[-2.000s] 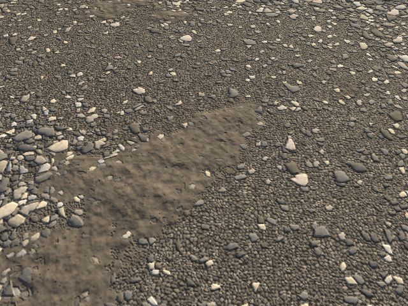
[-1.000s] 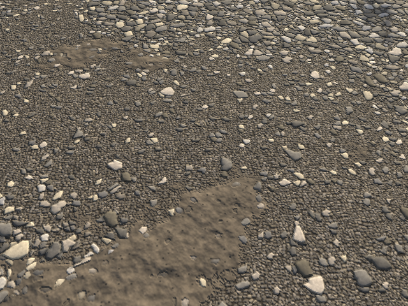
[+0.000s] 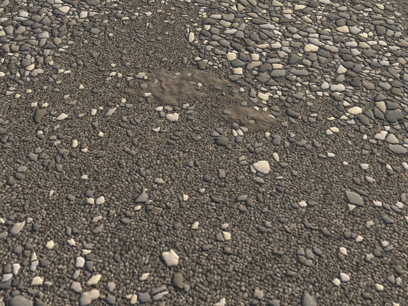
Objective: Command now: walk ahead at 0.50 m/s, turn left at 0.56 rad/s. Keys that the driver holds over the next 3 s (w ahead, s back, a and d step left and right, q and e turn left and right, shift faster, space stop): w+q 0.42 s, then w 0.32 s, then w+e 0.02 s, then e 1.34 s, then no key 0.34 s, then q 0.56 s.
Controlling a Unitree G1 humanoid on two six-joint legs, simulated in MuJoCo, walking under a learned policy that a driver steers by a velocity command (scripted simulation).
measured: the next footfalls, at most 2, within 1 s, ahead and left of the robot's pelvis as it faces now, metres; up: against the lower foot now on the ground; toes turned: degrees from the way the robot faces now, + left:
right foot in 0.28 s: +0.35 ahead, -0.13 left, +0.00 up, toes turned +13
left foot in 0.78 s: +0.51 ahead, +0.21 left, +0.00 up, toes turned +23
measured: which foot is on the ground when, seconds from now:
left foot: down 0.00-0.28, up 0.30-0.76, down 0.78-1.00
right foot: up 0.00-0.26, down 0.28-0.78, up 0.80-1.00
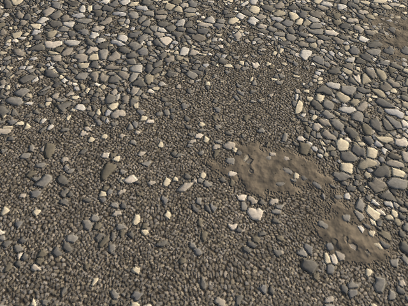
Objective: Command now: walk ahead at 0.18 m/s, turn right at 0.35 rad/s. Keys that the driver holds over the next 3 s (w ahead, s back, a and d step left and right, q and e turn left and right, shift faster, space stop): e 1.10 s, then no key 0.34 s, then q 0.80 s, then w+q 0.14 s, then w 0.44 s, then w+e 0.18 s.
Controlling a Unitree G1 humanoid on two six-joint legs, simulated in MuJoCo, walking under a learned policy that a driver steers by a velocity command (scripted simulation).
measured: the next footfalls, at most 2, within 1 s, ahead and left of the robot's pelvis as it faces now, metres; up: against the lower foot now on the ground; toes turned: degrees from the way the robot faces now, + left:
right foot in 0.26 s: +0.16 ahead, -0.14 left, +0.00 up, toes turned -12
left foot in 0.70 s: +0.20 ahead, +0.08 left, +0.00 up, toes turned -29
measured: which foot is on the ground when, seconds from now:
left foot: down 0.00-0.26, up 0.28-0.68, down 0.70-1.00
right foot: up 0.00-0.24, down 0.26-0.70, up 0.72-1.00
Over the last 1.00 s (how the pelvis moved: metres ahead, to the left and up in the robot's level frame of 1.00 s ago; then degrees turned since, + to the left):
0.48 0.10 0.00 16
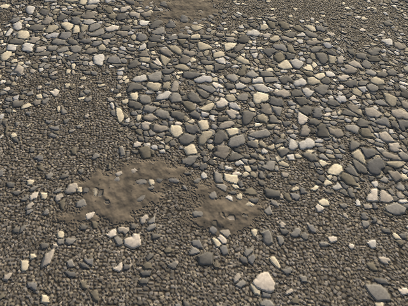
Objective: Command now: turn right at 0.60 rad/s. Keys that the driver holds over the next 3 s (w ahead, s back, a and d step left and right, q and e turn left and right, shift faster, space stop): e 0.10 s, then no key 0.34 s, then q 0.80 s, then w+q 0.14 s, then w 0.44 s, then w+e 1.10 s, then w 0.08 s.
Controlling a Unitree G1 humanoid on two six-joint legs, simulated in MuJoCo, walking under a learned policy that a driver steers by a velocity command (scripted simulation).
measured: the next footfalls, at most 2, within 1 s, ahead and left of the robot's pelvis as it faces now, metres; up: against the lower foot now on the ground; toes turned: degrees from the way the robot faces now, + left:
right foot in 0.12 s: +0.03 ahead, -0.14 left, +0.00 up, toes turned -6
left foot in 0.50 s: +0.07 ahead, +0.09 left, +0.00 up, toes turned -9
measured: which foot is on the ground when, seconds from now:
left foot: down 0.00-0.12, up 0.14-0.48, down 0.50-0.74, up 0.76-0.96, down 0.98-1.00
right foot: up 0.00-0.10, down 0.12-0.98, up 1.00-1.00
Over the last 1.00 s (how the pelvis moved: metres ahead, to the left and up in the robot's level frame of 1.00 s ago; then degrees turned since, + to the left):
0.10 0.00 0.00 -35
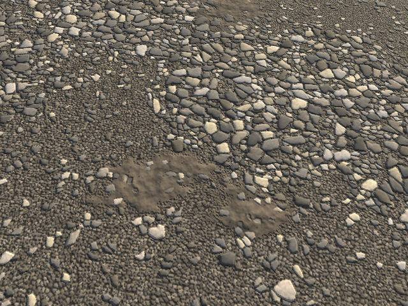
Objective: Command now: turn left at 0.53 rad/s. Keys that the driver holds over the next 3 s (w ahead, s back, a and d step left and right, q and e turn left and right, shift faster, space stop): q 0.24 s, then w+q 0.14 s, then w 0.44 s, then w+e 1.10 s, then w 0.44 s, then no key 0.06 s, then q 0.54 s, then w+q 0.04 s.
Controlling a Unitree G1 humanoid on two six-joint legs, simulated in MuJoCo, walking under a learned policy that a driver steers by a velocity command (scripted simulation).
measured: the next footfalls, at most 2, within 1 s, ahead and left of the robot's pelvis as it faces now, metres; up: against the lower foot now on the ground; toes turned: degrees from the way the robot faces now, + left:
right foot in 0.50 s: +0.11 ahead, -0.11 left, +0.00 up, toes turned +21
left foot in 0.90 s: +0.29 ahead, +0.25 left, +0.00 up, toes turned +19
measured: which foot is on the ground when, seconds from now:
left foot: down 0.00-0.50, up 0.52-0.88, down 0.90-1.00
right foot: up 0.00-0.48, down 0.50-0.92, up 0.94-1.00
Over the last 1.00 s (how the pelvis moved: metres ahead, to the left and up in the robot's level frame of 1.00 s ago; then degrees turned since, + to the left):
0.00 0.01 -0.02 5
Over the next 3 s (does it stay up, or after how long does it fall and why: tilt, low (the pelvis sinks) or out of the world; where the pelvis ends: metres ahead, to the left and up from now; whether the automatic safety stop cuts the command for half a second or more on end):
stays up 1.12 0.06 0.01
